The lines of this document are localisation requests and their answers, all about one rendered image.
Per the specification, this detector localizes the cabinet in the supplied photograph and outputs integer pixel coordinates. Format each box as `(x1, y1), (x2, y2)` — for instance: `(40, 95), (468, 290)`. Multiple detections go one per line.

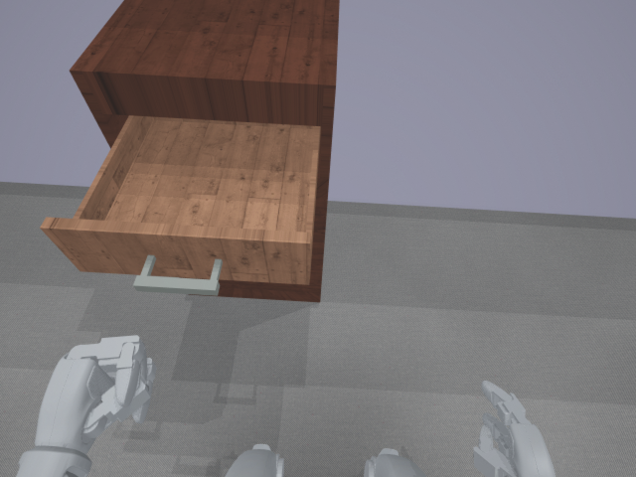
(70, 0), (340, 302)

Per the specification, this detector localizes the robot right thigh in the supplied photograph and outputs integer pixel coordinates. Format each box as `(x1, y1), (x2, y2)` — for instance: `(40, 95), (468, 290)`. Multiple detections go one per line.
(364, 454), (426, 477)

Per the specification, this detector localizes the robot left thigh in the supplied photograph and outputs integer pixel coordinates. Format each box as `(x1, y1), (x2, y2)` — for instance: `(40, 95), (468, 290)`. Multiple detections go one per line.
(225, 449), (284, 477)

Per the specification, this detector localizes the handle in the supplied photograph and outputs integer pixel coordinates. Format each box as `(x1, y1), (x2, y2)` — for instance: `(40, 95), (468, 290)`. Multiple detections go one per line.
(133, 255), (223, 296)

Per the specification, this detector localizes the left robot hand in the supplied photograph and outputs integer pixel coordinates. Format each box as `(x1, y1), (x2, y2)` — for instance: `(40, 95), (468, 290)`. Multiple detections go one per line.
(35, 335), (157, 454)

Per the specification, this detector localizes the right robot hand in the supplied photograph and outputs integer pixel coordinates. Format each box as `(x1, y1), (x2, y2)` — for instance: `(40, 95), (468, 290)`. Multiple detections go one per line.
(473, 381), (556, 477)

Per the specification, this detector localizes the robot thigh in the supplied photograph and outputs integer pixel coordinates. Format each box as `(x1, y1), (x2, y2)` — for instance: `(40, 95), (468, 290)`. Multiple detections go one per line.
(364, 454), (426, 477)
(225, 449), (284, 477)

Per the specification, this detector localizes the drawer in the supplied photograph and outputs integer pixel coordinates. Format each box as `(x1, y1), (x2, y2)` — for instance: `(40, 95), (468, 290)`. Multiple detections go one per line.
(40, 115), (321, 285)

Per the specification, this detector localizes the left robot forearm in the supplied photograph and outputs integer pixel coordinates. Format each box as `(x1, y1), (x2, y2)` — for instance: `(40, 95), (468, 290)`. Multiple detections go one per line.
(16, 446), (92, 477)

